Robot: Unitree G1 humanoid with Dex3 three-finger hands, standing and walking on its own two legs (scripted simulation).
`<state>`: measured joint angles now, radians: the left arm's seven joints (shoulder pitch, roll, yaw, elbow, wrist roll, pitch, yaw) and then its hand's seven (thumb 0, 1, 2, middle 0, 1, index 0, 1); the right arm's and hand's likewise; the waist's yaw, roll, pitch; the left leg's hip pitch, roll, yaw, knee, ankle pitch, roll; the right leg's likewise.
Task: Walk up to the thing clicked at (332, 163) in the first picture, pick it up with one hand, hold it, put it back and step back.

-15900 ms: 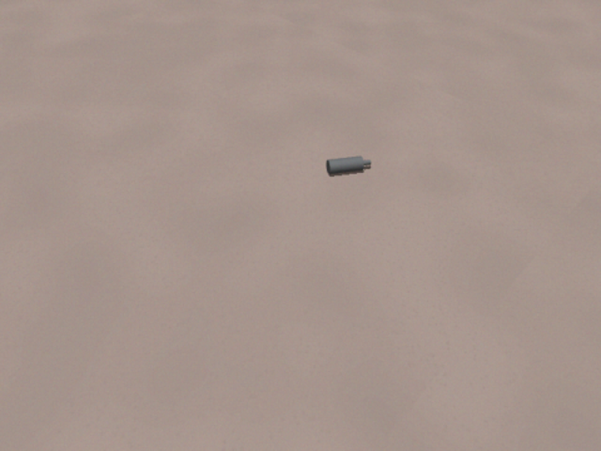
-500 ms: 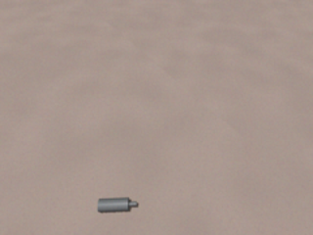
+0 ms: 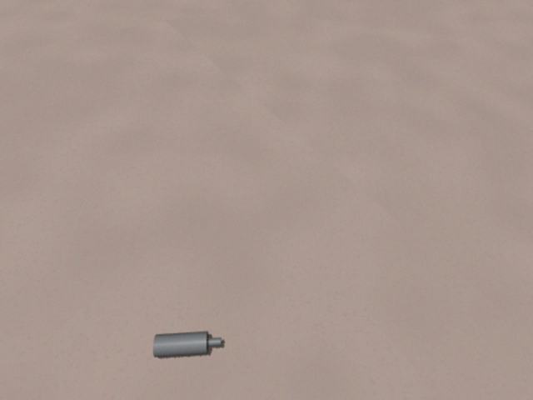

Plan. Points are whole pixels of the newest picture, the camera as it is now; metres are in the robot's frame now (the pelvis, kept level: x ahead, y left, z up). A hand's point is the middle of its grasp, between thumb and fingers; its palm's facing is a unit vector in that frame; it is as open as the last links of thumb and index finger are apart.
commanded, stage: walk up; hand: left
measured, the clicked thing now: (188, 343) +0.43 +0.24 -0.74
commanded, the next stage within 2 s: none
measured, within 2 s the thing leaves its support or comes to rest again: neither
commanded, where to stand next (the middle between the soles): +0.04 +0.02 m, yaw +2 degrees
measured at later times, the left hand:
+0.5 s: hand out of the picture +0.07 +0.26 -0.15, palm faces -0.03 -0.94 -0.34, open 7.4 cm
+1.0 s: hand out of the picture +0.06 +0.24 -0.15, palm faces -0.06 -0.91 -0.42, open 7.4 cm
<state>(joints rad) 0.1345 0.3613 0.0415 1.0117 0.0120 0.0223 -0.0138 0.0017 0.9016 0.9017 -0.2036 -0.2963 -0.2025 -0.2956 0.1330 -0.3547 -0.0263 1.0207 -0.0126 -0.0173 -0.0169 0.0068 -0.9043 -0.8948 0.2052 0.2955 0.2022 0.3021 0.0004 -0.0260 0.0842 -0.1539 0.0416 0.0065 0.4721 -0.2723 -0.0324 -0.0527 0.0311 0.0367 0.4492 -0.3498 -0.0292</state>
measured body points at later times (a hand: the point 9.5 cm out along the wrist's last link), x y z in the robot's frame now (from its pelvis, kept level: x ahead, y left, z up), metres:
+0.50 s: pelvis -0.02 +0.00 +0.00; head -0.01 +0.00 +0.45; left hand +0.07 +0.31 -0.12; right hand +0.04 -0.31 -0.13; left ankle -0.01 +0.15 -0.74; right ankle -0.07 -0.11 -0.74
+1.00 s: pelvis -0.02 -0.05 -0.01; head +0.00 -0.06 +0.43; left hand +0.07 +0.28 -0.12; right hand -0.01 -0.40 -0.13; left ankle -0.01 +0.14 -0.73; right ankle +0.03 -0.19 -0.74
